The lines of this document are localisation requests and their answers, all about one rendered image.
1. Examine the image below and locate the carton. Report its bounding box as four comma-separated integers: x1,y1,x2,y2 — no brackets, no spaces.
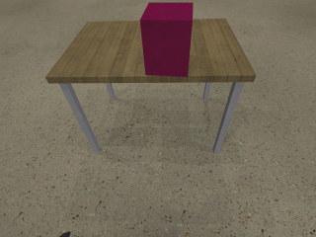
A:
140,2,194,77

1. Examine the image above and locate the table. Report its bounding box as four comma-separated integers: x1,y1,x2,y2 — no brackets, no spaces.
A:
45,18,257,154

